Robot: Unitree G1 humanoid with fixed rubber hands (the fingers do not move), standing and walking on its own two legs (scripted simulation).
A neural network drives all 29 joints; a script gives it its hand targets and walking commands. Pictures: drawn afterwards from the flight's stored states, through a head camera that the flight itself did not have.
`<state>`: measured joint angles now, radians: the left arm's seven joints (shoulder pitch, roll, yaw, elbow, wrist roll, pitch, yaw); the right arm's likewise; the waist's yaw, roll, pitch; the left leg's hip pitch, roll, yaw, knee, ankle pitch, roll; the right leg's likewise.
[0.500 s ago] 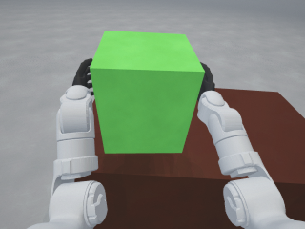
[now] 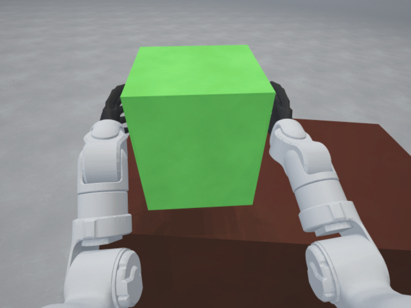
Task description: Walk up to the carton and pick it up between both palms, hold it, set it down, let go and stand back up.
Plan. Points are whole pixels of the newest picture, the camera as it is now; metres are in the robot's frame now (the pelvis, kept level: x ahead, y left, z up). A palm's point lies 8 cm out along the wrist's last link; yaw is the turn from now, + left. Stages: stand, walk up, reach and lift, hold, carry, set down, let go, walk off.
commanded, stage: hold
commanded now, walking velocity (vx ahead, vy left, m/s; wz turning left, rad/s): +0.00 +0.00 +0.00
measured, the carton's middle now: (197, 127) +0.40 +0.01 +0.21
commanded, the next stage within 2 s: none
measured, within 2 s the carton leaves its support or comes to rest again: neither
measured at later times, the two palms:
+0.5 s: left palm (112, 125) +0.36 +0.16 +0.24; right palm (281, 122) +0.36 -0.14 +0.25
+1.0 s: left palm (112, 125) +0.36 +0.16 +0.24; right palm (280, 122) +0.36 -0.14 +0.25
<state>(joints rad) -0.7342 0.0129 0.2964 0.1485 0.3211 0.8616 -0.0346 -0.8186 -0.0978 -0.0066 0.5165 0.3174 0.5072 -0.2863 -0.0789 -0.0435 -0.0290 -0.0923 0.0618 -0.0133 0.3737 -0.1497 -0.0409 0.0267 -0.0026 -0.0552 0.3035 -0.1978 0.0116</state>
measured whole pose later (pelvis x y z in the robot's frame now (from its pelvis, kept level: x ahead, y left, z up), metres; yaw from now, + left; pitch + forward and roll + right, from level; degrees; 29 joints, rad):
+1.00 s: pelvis +0.00 +0.00 +0.00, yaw +0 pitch -8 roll -1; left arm -0.76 0.02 0.31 0.20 0.32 0.86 -0.04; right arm -0.84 -0.10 -0.02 0.55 0.31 0.52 -0.29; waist -0.07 -0.04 -0.04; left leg -0.09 0.06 -0.01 0.37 -0.15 -0.04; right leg 0.02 0.00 -0.05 0.31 -0.20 0.01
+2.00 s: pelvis -0.01 +0.00 +0.00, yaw +0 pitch -9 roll -1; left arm -0.78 0.01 0.34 0.18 0.37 0.86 -0.07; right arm -0.82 -0.06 -0.04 0.55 0.27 0.47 -0.28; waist -0.08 -0.05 -0.01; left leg -0.05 0.06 -0.01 0.35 -0.13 -0.04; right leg 0.05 -0.01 -0.05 0.31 -0.19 0.01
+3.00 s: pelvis -0.01 +0.00 +0.00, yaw +0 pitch -10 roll -1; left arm -0.76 0.00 0.33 0.14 0.38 0.86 -0.07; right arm -0.80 -0.06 -0.03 0.52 0.28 0.47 -0.28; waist -0.09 -0.05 0.01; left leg -0.04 0.06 -0.02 0.35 -0.14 -0.04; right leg 0.07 -0.01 -0.06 0.31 -0.20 0.01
